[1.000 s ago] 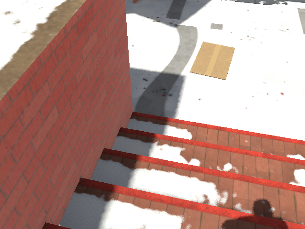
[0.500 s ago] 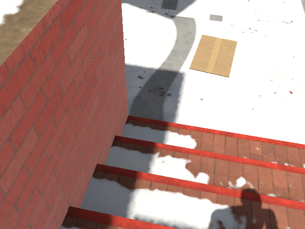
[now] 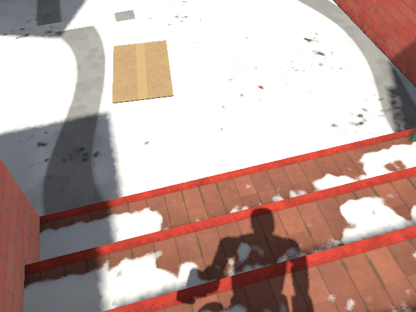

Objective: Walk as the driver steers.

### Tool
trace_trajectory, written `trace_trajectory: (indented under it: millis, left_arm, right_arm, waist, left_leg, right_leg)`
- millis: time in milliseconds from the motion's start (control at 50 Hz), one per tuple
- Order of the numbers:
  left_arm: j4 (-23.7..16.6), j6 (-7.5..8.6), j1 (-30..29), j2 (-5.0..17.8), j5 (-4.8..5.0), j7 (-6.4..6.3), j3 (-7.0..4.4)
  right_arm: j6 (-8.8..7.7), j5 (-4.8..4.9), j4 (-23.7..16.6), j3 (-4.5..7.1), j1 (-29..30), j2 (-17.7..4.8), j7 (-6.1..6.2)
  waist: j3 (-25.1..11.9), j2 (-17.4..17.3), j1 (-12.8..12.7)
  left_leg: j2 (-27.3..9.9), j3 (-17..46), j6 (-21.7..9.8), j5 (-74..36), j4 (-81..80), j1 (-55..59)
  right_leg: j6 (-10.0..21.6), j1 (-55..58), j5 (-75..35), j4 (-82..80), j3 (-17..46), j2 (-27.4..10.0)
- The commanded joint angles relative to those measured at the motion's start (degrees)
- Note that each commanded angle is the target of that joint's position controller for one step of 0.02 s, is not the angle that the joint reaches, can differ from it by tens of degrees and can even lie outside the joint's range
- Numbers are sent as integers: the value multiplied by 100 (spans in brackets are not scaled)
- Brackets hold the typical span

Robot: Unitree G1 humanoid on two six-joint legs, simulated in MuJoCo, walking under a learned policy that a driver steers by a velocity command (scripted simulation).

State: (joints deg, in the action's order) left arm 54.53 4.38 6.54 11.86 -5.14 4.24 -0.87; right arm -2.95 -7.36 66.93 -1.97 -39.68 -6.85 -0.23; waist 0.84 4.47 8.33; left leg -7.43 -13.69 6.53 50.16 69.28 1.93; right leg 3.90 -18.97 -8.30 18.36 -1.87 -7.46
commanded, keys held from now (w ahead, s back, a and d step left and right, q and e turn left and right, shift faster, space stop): w+e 0.18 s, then w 0.82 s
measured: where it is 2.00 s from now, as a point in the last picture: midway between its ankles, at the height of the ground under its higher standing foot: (181, 261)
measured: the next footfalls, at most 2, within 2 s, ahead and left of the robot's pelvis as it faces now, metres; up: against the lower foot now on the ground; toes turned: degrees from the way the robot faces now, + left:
left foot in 0.48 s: +0.47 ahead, +0.13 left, -0.18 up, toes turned -8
right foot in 0.96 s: +0.60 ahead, -0.05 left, -0.18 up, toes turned -15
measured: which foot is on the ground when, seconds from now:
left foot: up 0.00-0.46, down 0.48-0.98, up 1.00-1.00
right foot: down 0.00-0.50, up 0.52-0.94, down 0.96-1.00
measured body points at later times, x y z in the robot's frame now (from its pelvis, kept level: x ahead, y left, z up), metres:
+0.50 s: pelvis +0.31 +0.04 -0.17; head +0.32 +0.04 +0.28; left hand +0.20 +0.25 -0.31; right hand +0.43 -0.20 -0.29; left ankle +0.44 +0.13 -0.92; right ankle +0.11 -0.10 -0.74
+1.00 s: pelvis +0.55 +0.05 -0.22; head +0.55 +0.05 +0.23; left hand +0.77 +0.22 -0.34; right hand +0.40 -0.14 -0.37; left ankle +0.44 +0.14 -0.91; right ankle +0.56 -0.03 -0.94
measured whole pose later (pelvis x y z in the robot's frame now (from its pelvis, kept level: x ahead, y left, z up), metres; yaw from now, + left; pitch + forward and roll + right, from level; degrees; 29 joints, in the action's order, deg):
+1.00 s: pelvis +0.55 +0.05 -0.22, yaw -12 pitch +0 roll +0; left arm 52.5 2.7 2.8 9.3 -0.5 0.3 -0.4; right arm -3.2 -0.2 60.4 0.1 -31.6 -8.9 1.0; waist -1.0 -0.5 3.0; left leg 2.4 -5.0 -4.9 28.8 49.9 -11.6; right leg 5.2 -23.2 19.8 42.5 -4.0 2.1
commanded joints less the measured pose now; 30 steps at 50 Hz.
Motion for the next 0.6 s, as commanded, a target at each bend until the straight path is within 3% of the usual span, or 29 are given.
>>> trace_trajectory:
  millis: [20,40,60,80,100,120,140,160,180,200,220,240,260,280,300,320,340,380,400,420,440,460,480,500,520,540,560,580,600]
  left_arm:
    - [1291,-62,4553,1883,100,11,-672]
    - [1267,-6,4305,1583,33,-102,-611]
    - [1044,56,3569,1269,212,-131,-503]
    - [780,100,2943,811,163,-73,-346]
    - [649,97,2446,606,21,17,-246]
    - [350,257,1728,155,68,-39,-14]
    - [94,353,1328,253,226,-79,-22]
    - [20,379,1250,559,329,-68,-82]
    - [-22,366,1339,565,289,-25,-62]
    - [-131,347,1216,623,164,39,-65]
    - [-169,325,1205,630,-125,93,-47]
    - [-289,309,1080,838,-189,157,-111]
    - [40,340,1902,403,-159,-15,-51]
    - [291,336,2727,189,-11,-176,56]
    - [679,341,3676,-4,-27,-342,104]
    - [693,315,3946,-56,62,-485,127]
    - [572,220,3586,49,-5,-477,149]
    - [351,124,2807,431,-291,-190,160]
    - [190,149,2547,407,-238,-132,174]
    - [123,185,2506,340,-153,-162,198]
    - [205,151,2568,496,-26,-242,143]
    - [344,53,2641,774,-23,-283,93]
    - [419,-61,2437,1148,-122,-130,10]
    - [909,-55,3537,609,-314,172,59]
    - [1124,-42,4836,-19,-2,298,71]
    - [705,-9,3834,405,240,312,-21]
    - [163,71,2788,493,323,194,-42]
    - [2,134,2154,509,352,-62,-68]
    - [18,166,2155,279,346,-235,2]
  right_arm:
    - [-38,236,-470,94,-224,-536,-598]
    - [-264,477,-1140,189,1363,-766,-506]
    - [-429,560,-1515,201,2324,-930,-304]
    - [-479,507,-1585,240,2270,-1048,-150]
    - [-474,477,-1541,194,1950,-919,-39]
    - [-459,281,-1547,71,1799,-427,113]
    - [-398,257,-1358,67,1582,-251,143]
    - [-307,279,-1438,81,1719,-388,125]
    - [-233,259,-1474,129,1657,-649,86]
    - [-178,194,-1491,77,1573,-595,-6]
    - [-182,37,-1221,2,867,-428,-180]
    - [-210,58,-1079,22,394,-479,-257]
    - [-215,2,-1365,-8,1613,-571,-354]
    - [-232,3,-1777,12,2641,-802,-336]
    - [-238,29,-2024,-3,3487,-853,-300]
    - [-268,81,-2041,-61,3815,-794,-313]
    - [-237,185,-2012,-136,3939,-711,-322]
    - [-99,330,-2138,-61,3782,-852,-286]
    - [-64,284,-2091,20,3490,-1119,-288]
    - [-29,189,-2110,73,3388,-1253,-268]
    - [-24,195,-2078,118,3312,-1328,-265]
    - [-64,372,-1807,212,2988,-1457,-217]
    - [-133,487,-1543,433,1854,-1741,-142]
    - [-222,425,-1024,717,526,-2302,-234]
    - [-174,378,-858,773,-25,-2582,-467]
    - [-99,135,-834,713,-257,-2469,-565]
    - [-87,279,-782,650,-145,-2313,-634]
    - [-161,327,-953,460,455,-1665,-633]
    - [-200,258,-1034,289,913,-1235,-630]
  waist:
    - [-2972,555,-1934]
    - [-1847,436,-2268]
    - [-948,19,-2222]
    - [-701,-105,-1775]
    - [-75,-598,-1227]
    - [317,-1043,-708]
    - [664,-699,-602]
    - [490,-62,-518]
    - [347,35,-486]
    - [272,-7,-411]
    - [289,-191,-221]
    - [237,-284,-79]
    - [323,-577,-886]
    - [404,-406,-1399]
    - [379,-451,-1877]
    - [217,-561,-2114]
    - [355,-581,-2048]
    - [603,8,-1489]
    - [830,-101,-1279]
    - [879,-70,-1182]
    - [983,-148,-1168]
    - [896,-402,-1090]
    - [517,-477,-499]
    - [-820,-1095,-266]
    - [-2304,-2195,-669]
    - [-1555,-1752,-226]
    - [-1049,-1439,-96]
    - [-121,-877,-228]
    - [52,-504,-581]
  left_leg:
    - [396,738,-134,73,4225,-4503]
    - [387,855,-252,61,4503,-5866]
    - [106,1146,-377,1,4247,-6295]
    - [-126,1472,-481,-470,3682,-5835]
    - [-335,1867,-633,-1270,2621,-5205]
    - [-597,2166,-837,-2822,451,-4206]
    - [-425,1876,-828,-3444,-670,-3381]
    - [-155,1629,-814,-3448,-876,-3085]
    - [-127,1591,-829,-3674,-1053,-2836]
    - [-4,1479,-874,-4144,-1202,-2357]
    - [224,1339,-874,-5300,-666,-1536]
    - [401,1036,-724,-5366,-420,-1014]
    - [-96,2091,-639,-6694,-1307,-3267]
    - [-206,2245,-608,-6602,-2150,-5026]
    - [-174,2334,-507,-6305,-2603,-6371]
    - [-179,2310,-490,-7121,-3661,-6243]
    - [-218,2022,-610,-8308,-4612,-5140]
    - [149,1248,-648,-8228,-3375,-2263]
    - [58,1367,-637,-7711,-3346,-1962]
    - [23,1371,-691,-7197,-3747,-1814]
    - [60,1313,-769,-7013,-4509,-1707]
    - [14,1390,-871,-7550,-5232,-1261]
    - [-32,1362,-1060,-7404,-5452,-271]
    - [-293,1377,-1740,-8254,-3984,1959]
    - [-1149,2221,-2568,-9774,-2655,3811]
    - [-1231,3090,-2496,-9123,-3117,3114]
    - [-1637,3975,-2691,-6197,-3942,2402]
    - [-1580,4105,-2580,-4013,-4548,891]
    - [-1624,3769,-2331,-4069,-4878,-229]
  right_leg:
    - [1792,7213,-4866,2351,1416,-1134]
    - [1819,6214,-2658,1538,2075,-1272]
    - [1691,4770,-960,1074,2147,-1205]
    - [1847,3432,-944,879,2334,-1279]
    - [1918,1812,-463,660,2477,-1436]
    - [1569,211,-173,289,2026,-1163]
    - [1636,-911,98,-327,1616,-805]
    - [1715,-1082,536,-374,1681,-627]
    - [1681,-1321,704,-251,1754,-579]
    - [1549,-1839,764,148,1494,-341]
    - [1410,-2775,1181,741,1191,-40]
    - [1346,-3192,1020,1162,1021,148]
    - [1308,-1439,2461,1604,1605,-13]
    - [1394,298,3001,2120,2239,-360]
    - [1493,1601,3250,2598,2855,-532]
    - [1385,1663,3454,2912,2781,-323]
    - [1151,646,3782,3006,2310,-34]
    - [1018,-2347,4689,2435,1941,171]
    - [947,-2619,4924,2557,2075,118]
    - [795,-2307,4947,2829,2089,85]
    - [653,-1765,4626,3147,2150,-18]
    - [390,-1309,4585,3687,2120,-63]
    - [29,-1221,4171,4740,2103,-96]
    - [-493,-1679,3456,6691,1260,635]
    - [-625,-2998,5753,9704,498,1231]
    - [-558,-4351,5566,11119,476,1314]
    - [-402,-5478,4937,11335,509,1239]
    - [-208,-5747,3719,10572,770,855]
    - [-53,-4980,2826,9795,1024,470]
